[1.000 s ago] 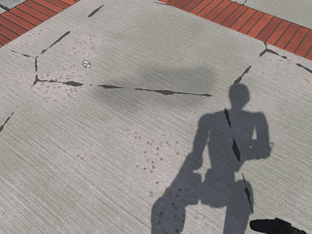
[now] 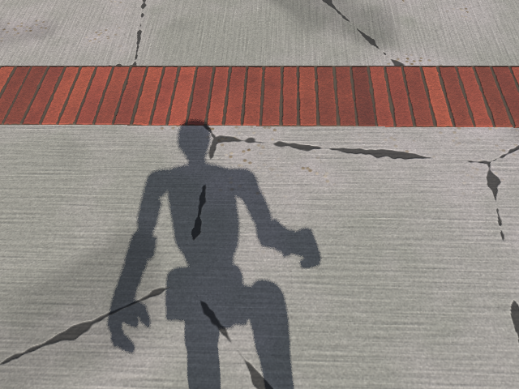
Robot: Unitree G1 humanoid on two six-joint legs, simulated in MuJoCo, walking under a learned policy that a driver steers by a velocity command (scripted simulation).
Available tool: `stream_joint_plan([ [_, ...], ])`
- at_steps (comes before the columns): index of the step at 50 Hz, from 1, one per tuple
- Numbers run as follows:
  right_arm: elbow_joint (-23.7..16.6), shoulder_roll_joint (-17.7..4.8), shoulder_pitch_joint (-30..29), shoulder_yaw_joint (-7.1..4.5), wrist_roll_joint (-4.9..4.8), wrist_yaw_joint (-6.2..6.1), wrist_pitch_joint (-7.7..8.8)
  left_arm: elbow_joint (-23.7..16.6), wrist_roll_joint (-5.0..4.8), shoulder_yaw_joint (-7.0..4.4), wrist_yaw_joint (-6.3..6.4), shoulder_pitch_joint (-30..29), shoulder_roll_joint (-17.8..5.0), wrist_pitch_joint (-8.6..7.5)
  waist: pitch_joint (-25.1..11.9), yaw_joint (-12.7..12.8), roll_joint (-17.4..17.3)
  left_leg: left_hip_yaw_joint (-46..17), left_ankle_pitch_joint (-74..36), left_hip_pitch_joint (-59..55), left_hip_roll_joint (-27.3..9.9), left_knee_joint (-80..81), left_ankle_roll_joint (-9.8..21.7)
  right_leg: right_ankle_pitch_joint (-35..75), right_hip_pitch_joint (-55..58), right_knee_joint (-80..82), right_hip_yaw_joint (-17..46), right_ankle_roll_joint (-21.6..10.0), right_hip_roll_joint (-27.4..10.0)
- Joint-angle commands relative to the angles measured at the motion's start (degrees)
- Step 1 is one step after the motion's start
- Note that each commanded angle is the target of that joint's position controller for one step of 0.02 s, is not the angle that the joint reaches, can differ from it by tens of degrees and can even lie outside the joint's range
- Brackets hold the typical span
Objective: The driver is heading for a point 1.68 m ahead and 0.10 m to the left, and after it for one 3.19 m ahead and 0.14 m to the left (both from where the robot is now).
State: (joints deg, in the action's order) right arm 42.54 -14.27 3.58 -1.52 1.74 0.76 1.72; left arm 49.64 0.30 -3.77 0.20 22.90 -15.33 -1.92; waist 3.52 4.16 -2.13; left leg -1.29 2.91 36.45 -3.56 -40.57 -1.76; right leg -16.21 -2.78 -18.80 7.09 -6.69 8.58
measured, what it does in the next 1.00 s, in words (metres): walks ahead: left foot, then right foot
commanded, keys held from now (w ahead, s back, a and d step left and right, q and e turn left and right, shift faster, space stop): no key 1.00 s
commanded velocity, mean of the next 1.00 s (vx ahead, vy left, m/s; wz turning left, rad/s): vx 0.06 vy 0.00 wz -0.09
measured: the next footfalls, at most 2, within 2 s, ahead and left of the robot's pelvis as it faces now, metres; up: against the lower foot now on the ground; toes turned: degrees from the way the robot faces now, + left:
left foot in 0.10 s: +0.22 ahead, +0.11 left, +0.00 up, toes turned -3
right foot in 0.46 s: +0.12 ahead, -0.09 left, +0.00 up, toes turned -1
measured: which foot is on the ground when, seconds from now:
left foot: up 0.00-0.08, down 0.10-1.00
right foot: down 0.00-0.10, up 0.12-0.44, down 0.46-1.00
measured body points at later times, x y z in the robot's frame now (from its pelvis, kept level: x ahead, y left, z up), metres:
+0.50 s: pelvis +0.09 +0.03 +0.00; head +0.10 +0.03 +0.45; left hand +0.17 +0.27 -0.15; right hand +0.15 -0.23 -0.14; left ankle +0.18 +0.11 -0.74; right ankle +0.08 -0.09 -0.74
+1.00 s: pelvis +0.12 +0.01 +0.00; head +0.13 +0.01 +0.45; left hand +0.14 +0.24 -0.16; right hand +0.11 -0.22 -0.15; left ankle +0.18 +0.11 -0.74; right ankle +0.08 -0.09 -0.74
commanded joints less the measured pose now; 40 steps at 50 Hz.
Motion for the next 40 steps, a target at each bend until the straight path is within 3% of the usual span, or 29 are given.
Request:
stream_joint_plan([
  [1, -3.42, -4.41, -1.05, -0.61, -0.28, -0.33, 1.33, -2.13, 0.61, -1.35, 0.89, 2.50, -7.31, -0.08, -3.70, -0.54, 7.57, 2.20, -0.65, -7.89, 4.14, 5.86, 2.01, 49.22, 1.49, -4.99, 6.46, -1.87, -13.44],
  [3, -0.83, -6.71, 6.48, -1.39, -0.09, -0.99, 2.11, -2.82, 0.58, -1.55, 1.26, -0.41, -8.58, -0.49, -5.36, -4.15, 7.79, 1.39, -0.36, -17.29, 5.46, 11.46, 4.37, 52.28, 1.28, -11.34, 8.05, -0.12, -13.46],
  [4, 0.73, -7.13, 11.67, -1.54, 0.18, -1.44, 3.05, -2.98, -0.11, -1.49, 1.10, -1.93, -8.76, -0.89, -6.99, -7.44, 5.60, 1.19, -9.13, -24.63, 4.20, 18.04, 5.56, 49.01, 0.04, -18.72, 6.66, 0.97, -11.16],
  [5, 1.15, -10.09, 17.29, -1.89, 0.79, -1.99, 3.96, -4.96, -0.85, -0.63, 0.92, -1.17, -6.15, -1.52, -13.68, -8.55, -0.14, -8.01, -31.91, -37.81, -7.18, 14.67, 8.13, 28.89, -6.99, -31.11, 4.93, 2.41, -7.98],
  [6, 0.46, -13.09, 17.06, -2.46, 0.37, -1.68, 3.33, -3.80, -2.34, -0.20, 1.39, 10.00, -1.92, -1.01, -21.22, -3.61, -12.26, -24.39, -64.38, -49.34, -23.31, 10.27, 18.55, -21.06, -17.73, -47.87, 0.01, 3.92, 1.61],
  [7, 0.12, -11.12, 16.65, -2.53, -1.77, -1.15, 2.17, -1.66, -0.35, -0.72, 1.93, 11.98, -6.23, 0.07, -23.87, -3.78, -7.08, -29.52, -54.19, -45.84, -23.19, 13.11, 21.59, -20.69, -20.58, -53.22, 1.23, 3.82, 0.27],
  [8, -0.63, -6.66, 12.08, -1.41, -2.17, -1.07, 1.84, -0.85, 0.71, -0.92, 1.70, 7.19, -7.01, 0.94, -16.51, -3.42, -1.15, -23.79, -38.98, -38.20, -19.17, 16.51, 19.82, -15.96, -21.35, -53.88, 2.25, 4.59, -1.78],
  [9, -1.00, -3.38, 8.10, -0.26, -1.77, -1.16, 1.52, -1.59, 1.16, -0.66, 1.27, 2.90, -6.25, 1.43, -11.20, -3.01, 0.31, -18.28, -29.27, -32.14, -15.08, 19.55, 16.81, -13.46, -21.52, -50.09, 1.61, 5.24, -3.41],
  [10, -0.57, -2.18, 6.82, 0.42, -1.39, -1.41, 1.40, -1.84, 1.08, -0.40, 0.78, 0.82, -5.23, 2.14, -8.33, -2.60, -1.43, -13.99, -25.72, -28.13, -12.18, 22.00, 14.70, -11.76, -20.09, -46.18, 1.37, 6.06, -4.80],
  [11, 0.17, -2.78, 6.34, 0.42, -1.19, -1.62, 1.21, -1.30, 1.23, -0.12, 0.32, 1.48, -4.31, 3.05, -7.26, -1.79, -4.00, -10.25, -23.09, -24.05, -9.63, 23.64, 13.49, -10.00, -16.64, -43.59, -0.18, 6.83, -4.96],
  [13, 1.56, -3.66, 6.61, 0.35, -0.55, -1.55, 1.21, -0.18, 0.92, 0.40, 0.16, 2.55, -3.04, 4.12, -7.98, -0.98, -4.99, -6.62, -20.29, -20.98, -7.29, 24.26, 12.40, -8.98, -11.86, -37.49, -2.43, 7.36, -4.59],
  [17, 3.54, -5.61, 8.17, -0.12, -0.44, -1.45, 0.45, 0.72, 1.03, 1.32, 0.78, -1.73, -2.29, 5.22, -7.29, -2.72, -6.57, -8.03, 1.03, -20.34, -7.04, 26.76, 12.58, -8.90, -9.93, -24.52, -5.27, 7.06, -6.16],
  [20, 4.25, -6.83, 7.97, -0.71, -0.66, -1.43, -1.11, 1.65, 0.81, 1.60, 0.83, -3.16, -2.63, 5.11, -5.40, -2.85, -6.60, -10.23, 17.71, -17.38, -6.92, 28.50, 11.75, -4.90, -7.06, -16.60, -6.98, 5.91, -6.24],
  [22, 4.85, -6.41, 8.24, -0.70, -1.11, -1.69, -2.00, 3.00, 1.03, 1.96, 0.99, -2.23, -2.03, 4.29, -3.44, -2.01, -4.36, -10.33, 24.54, -12.68, -6.17, 28.55, 8.95, 0.08, -1.88, -7.51, -6.86, 4.01, -6.50],
  [23, 5.32, -5.63, 9.19, -0.59, -1.12, -1.70, -2.14, 2.86, 1.52, 2.15, 1.19, -2.86, -2.66, 3.65, -2.02, -2.19, -1.96, -10.19, 25.87, -11.00, -5.52, 27.96, 6.45, 1.26, -1.23, -3.03, -2.87, 2.86, -9.16],
  [24, 5.20, -4.31, 10.24, -0.38, -1.58, -1.53, -2.16, 2.46, 1.90, 1.92, 1.52, -3.78, -5.12, 2.93, -1.40, -3.56, 2.90, -7.69, 23.41, -11.13, -2.73, 24.87, 4.07, -3.92, -3.94, 1.33, 5.08, 0.99, -14.94],
  [25, 5.78, -3.00, 9.92, -0.27, -2.09, -1.30, -2.23, 3.25, 0.83, 2.24, 1.41, -6.39, -4.46, 2.43, 1.17, -5.36, 8.50, -2.21, 15.44, -19.15, 1.78, 21.75, 3.12, -10.81, -15.59, 5.09, 8.39, -0.20, -17.48],
  [26, 6.96, -2.59, 10.16, -0.12, -1.68, -1.09, -2.12, 3.40, 0.71, 2.98, 1.36, -8.47, -2.31, 1.72, 1.10, -6.24, 8.62, -2.01, 9.32, -26.54, 1.81, 19.55, 3.09, -12.84, -20.24, 7.56, 8.32, 0.97, -17.35],
  [27, 8.22, -2.27, 11.65, -0.09, -1.31, -0.99, -1.91, 3.95, 0.59, 3.05, 1.42, -9.25, -2.27, 1.17, 0.63, -7.01, 8.66, -2.32, 6.82, -29.83, 1.30, 19.62, 3.35, -11.86, -21.06, 7.53, 6.61, 2.38, -16.06],
  [29, 10.00, -3.89, 13.11, -0.42, -0.93, -0.95, -1.46, 5.05, 0.23, 2.90, 1.69, -8.28, -2.83, 0.74, -0.02, -6.92, 7.50, -3.57, 5.99, -30.61, -0.12, 20.05, 4.01, -7.65, -18.91, 6.27, 4.04, 3.55, -13.90],
  [33, 12.55, -3.05, 12.82, -0.03, -1.14, -1.26, -1.15, 7.49, 0.16, 2.89, 1.74, -4.96, -1.77, 1.00, 0.68, -5.21, 2.99, -4.68, 7.92, -25.27, -0.78, 22.18, 4.30, -1.35, -12.62, 3.06, 1.86, 2.68, -12.80],
  [40, 16.15, -1.98, 13.67, 0.38, -1.16, -1.87, -1.20, 10.29, 0.13, 3.09, 1.93, -3.73, -0.84, 0.94, -0.20, -4.74, 1.51, -4.84, 6.04, -26.07, -0.97, 22.21, 4.31, 2.45, -10.46, 2.00, 0.84, 2.49, -12.63],
])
